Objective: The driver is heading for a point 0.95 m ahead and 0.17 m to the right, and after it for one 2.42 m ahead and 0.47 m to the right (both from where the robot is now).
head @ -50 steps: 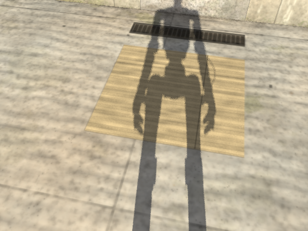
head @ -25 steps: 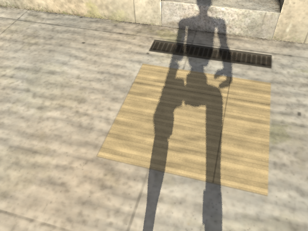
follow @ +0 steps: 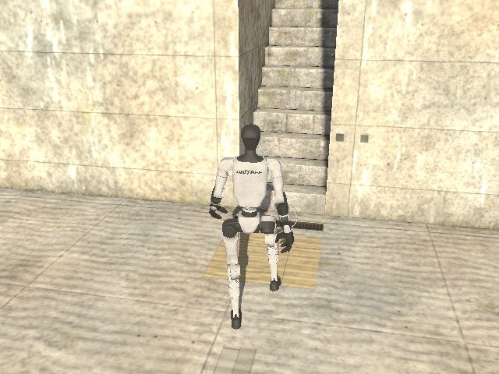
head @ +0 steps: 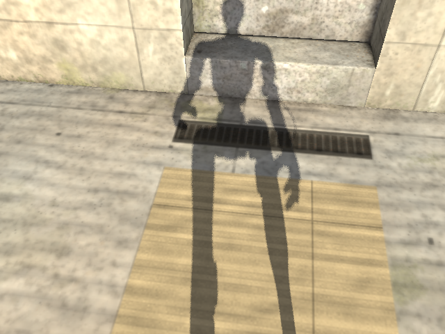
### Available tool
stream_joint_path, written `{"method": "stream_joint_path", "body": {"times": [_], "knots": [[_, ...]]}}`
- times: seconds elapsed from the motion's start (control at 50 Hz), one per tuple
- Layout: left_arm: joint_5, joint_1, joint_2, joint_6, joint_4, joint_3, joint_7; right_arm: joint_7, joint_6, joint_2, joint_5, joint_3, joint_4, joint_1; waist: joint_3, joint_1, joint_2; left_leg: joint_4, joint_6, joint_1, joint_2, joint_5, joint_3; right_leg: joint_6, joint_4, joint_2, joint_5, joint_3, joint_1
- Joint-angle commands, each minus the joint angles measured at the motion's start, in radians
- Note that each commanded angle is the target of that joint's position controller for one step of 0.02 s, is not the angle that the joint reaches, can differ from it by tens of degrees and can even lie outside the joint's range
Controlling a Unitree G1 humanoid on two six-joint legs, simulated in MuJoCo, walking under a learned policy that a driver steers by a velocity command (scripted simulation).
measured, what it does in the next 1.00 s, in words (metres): walks ahead, turning right: right foot, then left foot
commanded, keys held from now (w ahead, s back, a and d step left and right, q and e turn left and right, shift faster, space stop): w+shift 0.52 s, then w+e+shift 0.32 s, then e+shift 0.16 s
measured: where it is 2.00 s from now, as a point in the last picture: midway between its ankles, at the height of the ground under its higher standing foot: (233, 172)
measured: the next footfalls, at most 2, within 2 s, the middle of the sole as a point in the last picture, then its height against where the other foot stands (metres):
right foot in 0.20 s outside the picture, level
left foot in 0.70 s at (188, 236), level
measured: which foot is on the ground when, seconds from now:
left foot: down 0.00-0.22, up 0.24-0.68, down 0.70-1.00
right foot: up 0.00-0.18, down 0.20-0.70, up 0.72-1.00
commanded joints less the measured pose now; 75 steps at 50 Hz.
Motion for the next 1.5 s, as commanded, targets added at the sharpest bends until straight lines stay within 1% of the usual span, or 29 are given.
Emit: {"method": "stream_joint_path", "body": {"times": [0.02, 0.14, 0.2, 0.22, 0.24, 0.26, 0.28, 0.32, 0.4, 0.48, 0.6, 0.66, 0.7, 0.72, 0.74, 0.76, 0.8, 0.86, 0.94, 1.06, 1.12, 1.14, 1.16, 1.18, 1.2, 1.24, 1.36, 1.42, 1.5], "knots": [[-0.004, -0.093, 0.029, -0.02, -0.067, -0.002, -0.015, -0.023, -0.032, -0.134, 0.015, -0.012, -0.089, -0.064, 0.17, 0.03, 0.021, -0.258, 0.14, -0.264, 0.225, 0.163, -0.122, 0.014, -0.26, 0.026, 0.234, -0.053, 0.183], [-0.028, -0.217, 0.07, -0.039, -0.144, 0.014, -0.066, -0.038, 0.02, -0.195, 0.002, -0.021, -0.07, 0.019, 0.174, 0.028, 0.087, -0.139, 0.106, 0.171, 0.325, 0.654, -0.082, -0.028, -0.542, 0.139, 0.077, -0.105, 0.197], [-0.046, 0.239, 0.198, -0.015, -0.05, 0.074, -0.041, -0.037, 0.057, -0.224, -0.047, -0.027, -0.087, -0.063, -0.114, 0.288, 0.207, 0.436, 0.062, 0.123, 0.305, 1.176, -0.035, -0.106, -0.461, 0.2, -0.093, -0.123, 0.716], [-0.016, 0.447, 0.282, -0.001, 0.007, 0.094, -0.025, -0.033, 0.046, -0.142, -0.049, -0.006, -0.13, -0.034, -0.297, 0.297, 0.03, 0.834, 0.047, -0.239, 0.22, 0.82, -0.037, -0.17, -0.421, -0.011, -0.35, 0.181, 1.139], [-0.009, 0.489, 0.288, -0.011, 0.027, 0.1, -0.039, -0.01, 0.002, 0.019, 0.003, 0.039, -0.115, 0.102, -0.482, 0.196, -0.343, 1.19, 0.003, -0.584, 0.011, -0.1, -0.168, -0.329, -0.659, -0.212, -0.796, 0.787, 1.422], [-0.001, 0.465, 0.176, -0.014, 0.048, 0.076, -0.035, -0.009, -0.03, -0.118, 0.048, 0.009, -0.137, -0.004, -0.378, 0.23, -0.251, 1.226, 0.06, -0.704, 0.078, -0.113, -0.251, -0.253, -0.785, -0.168, -0.853, 0.845, 1.38], [0.009, 0.405, 0.125, -0.015, 0.048, 0.063, -0.033, -0.01, -0.043, -0.154, 0.076, 0.002, -0.189, -0.162, -0.199, 0.221, -0.158, 1.227, 0.076, -0.755, 0.121, -0.094, -0.216, -0.213, -0.771, -0.144, -0.678, 0.64, 1.228], [0.03, 0.265, 0.079, -0.034, 0.046, 0.048, -0.05, -0.017, -0.041, -0.113, 0.037, 0.005, -0.231, -0.266, -0.051, 0.118, 0.075, 1.077, 0.077, -0.678, 0.202, 0.005, -0.198, -0.185, -0.808, -0.07, -0.405, 0.423, 0.887], [0.0, 0.207, 0.054, -0.035, 0.076, 0.034, -0.052, -0.015, 0.021, -0.061, 0.021, 0.011, -0.23, -0.219, 0.083, 0.009, 0.011, 0.946, 0.029, -0.65, 0.279, 0.048, -0.169, -0.191, -0.911, -0.017, -0.344, 0.242, 0.617], [0.003, 0.289, 0.093, -0.04, 0.099, 0.038, -0.025, -0.021, 0.015, -0.092, -0.005, 0.011, -0.3, -0.426, 0.168, 0.068, 0.027, 0.646, -0.025, -0.732, 0.274, 0.346, -0.105, -0.168, -0.957, 0.035, -0.137, 0.088, 0.59], [-0.024, 0.442, 0.134, -0.022, 0.139, 0.041, 0.004, 0.02, -0.02, -0.101, 0.019, 0.009, -0.394, -0.659, 0.214, 0.135, 0.019, 0.222, -0.034, -0.583, 0.175, 0.527, -0.077, -0.137, -0.981, -0.005, -0.061, 0.066, 0.765], [-0.006, 0.428, 0.176, 0.013, 0.137, 0.057, 0.018, 0.022, -0.028, -0.172, 0.024, -0.023, -0.395, -0.57, 0.118, 0.055, -0.05, 0.191, -0.025, -0.47, 0.11, 0.363, -0.077, -0.11, -0.803, -0.051, 0.323, 0.108, 0.957], [0.038, 0.368, 0.2, 0.036, 0.123, 0.058, 0.011, -0.004, -0.015, -0.255, 0.049, -0.065, -0.327, -0.22, -0.109, -0.151, -0.109, 0.283, 0.011, -0.048, 0.107, 0.203, -0.061, -0.065, -0.373, 0.0, 0.513, 0.079, 0.843], [0.062, 0.381, 0.103, 0.026, 0.078, 0.031, 0.01, -0.028, 0.0, -0.346, 0.027, -0.083, -0.286, -0.004, -0.314, -0.185, 0.036, 0.37, 0.026, 0.329, 0.338, 0.011, -0.329, -0.047, 0.003, 0.07, 0.206, 0.069, 0.564], [-0.017, 0.61, -0.094, -0.002, 0.079, -0.014, -0.012, -0.004, -0.004, -0.377, -0.012, -0.092, -0.255, 0.022, -0.525, -0.027, 0.492, 0.091, 0.179, 0.61, 0.522, -0.556, -0.901, -0.019, 0.333, 0.213, -0.503, 0.135, 0.238], [-0.071, 0.478, 0.047, -0.009, 0.071, 0.014, 0.002, -0.002, -0.011, -0.242, -0.012, -0.067, -0.264, -0.016, -0.393, -0.079, 0.392, -0.052, 0.114, 0.519, 0.491, -0.623, -0.933, -0.035, 0.424, 0.162, -0.467, 0.15, 0.145], [-0.05, 0.23, 0.103, -0.006, 0.001, 0.032, 0.018, -0.004, -0.014, -0.182, -0.006, -0.056, -0.253, -0.15, -0.117, -0.07, 0.086, -0.031, 0.055, 0.215, 0.444, -0.219, -0.582, -0.037, 0.408, 0.077, -0.336, 0.094, 0.095], [-0.049, 0.259, 0.051, 0.041, -0.014, 0.05, -0.003, -0.003, -0.019, -0.085, -0.032, -0.04, -0.213, -0.274, 0.009, 0.054, 0.11, -0.069, 0.06, -0.078, 0.377, 0.121, -0.269, -0.027, 0.302, -0.013, -0.279, 0.102, 0.236], [-0.021, 0.197, 0.03, 0.086, -0.089, 0.051, -0.002, -0.019, -0.016, -0.136, -0.017, -0.053, -0.213, -0.399, 0.158, 0.125, 0.119, -0.111, 0.063, -0.263, 0.341, 0.608, 0.028, 0.023, 0.123, -0.008, -0.23, 0.019, 0.215], [0.006, 0.09, 0.11, 0.084, -0.159, 0.073, -0.07, -0.074, 0.008, -0.302, 0.025, -0.088, -0.239, -0.376, 0.041, 0.101, 0.095, 0.035, 0.021, -0.041, 0.329, 0.823, 0.168, -0.006, -0.37, 0.125, 0.077, -0.14, 0.391], [-0.006, 0.404, 0.262, 0.086, -0.091, 0.147, -0.069, -0.076, 0.065, -0.303, 0.025, -0.094, -0.276, -0.415, -0.108, 0.255, 0.104, 0.471, -0.024, -0.062, 0.314, 0.943, 0.165, -0.07, -0.374, 0.231, -0.021, -0.169, 0.725], [-0.014, 0.46, 0.289, 0.086, -0.07, 0.165, -0.044, -0.063, 0.063, -0.242, 0.021, -0.075, -0.276, -0.411, -0.09, 0.283, 0.019, 0.728, -0.076, -0.203, 0.237, 0.547, 0.147, -0.089, -0.468, 0.225, 0.07, -0.096, 0.87], [-0.009, 0.346, 0.332, 0.085, -0.085, 0.159, -0.026, -0.043, 0.054, -0.082, -0.027, -0.034, -0.305, -0.374, 0.018, 0.143, -0.311, 1.097, -0.108, -0.459, 0.045, -0.357, 0.119, -0.136, -0.499, 0.11, 0.587, 0.198, 0.894], [0.063, 0.243, 0.372, 0.049, -0.187, 0.144, -0.037, -0.021, 0.028, -0.1, -0.011, -0.022, -0.337, -0.145, -0.282, 0.008, -0.326, 1.334, -0.131, -0.654, -0.045, -0.439, -0.148, -0.404, -0.611, -0.141, 0.544, 0.78, 1.116], [0.043, 0.178, 0.319, 0.046, -0.239, 0.144, -0.052, -0.014, 0.012, -0.213, 0.001, -0.039, -0.345, -0.214, -0.363, 0.066, -0.117, 1.288, -0.095, -0.672, 0.016, -0.331, -0.242, -0.389, -0.715, -0.143, 0.149, 0.832, 1.129], [-0.019, 0.108, 0.245, 0.046, -0.247, 0.125, -0.048, -0.039, 0.034, -0.24, -0.018, -0.051, -0.363, -0.367, -0.165, 0.043, 0.121, 1.071, -0.079, -0.669, 0.09, -0.161, -0.239, -0.253, -0.741, -0.035, -0.131, 0.651, 0.881], [0.023, 0.127, 0.176, 0.069, -0.227, 0.085, 0.021, -0.063, 0.093, -0.174, -0.019, -0.049, -0.319, -0.333, -0.153, 0.047, 0.043, 0.934, -0.136, -0.512, 0.152, -0.025, -0.157, -0.171, -0.671, 0.023, 0.464, 0.286, 0.622], [0.045, 0.098, 0.086, 0.078, -0.189, 0.039, 0.023, -0.081, 0.115, -0.163, -0.006, -0.05, -0.296, -0.308, -0.147, 0.047, -0.012, 0.852, -0.169, -0.469, 0.18, 0.057, -0.155, -0.143, -0.709, 0.053, 0.215, 0.175, 0.591], [0.068, 0.065, 0.145, 0.079, -0.157, 0.052, 0.025, -0.086, 0.117, -0.199, 0.002, -0.059, -0.333, -0.431, -0.003, 0.111, -0.064, 0.654, -0.169, -0.525, 0.19, 0.097, -0.17, -0.132, -0.793, 0.013, -0.142, 0.176, 0.608]]}}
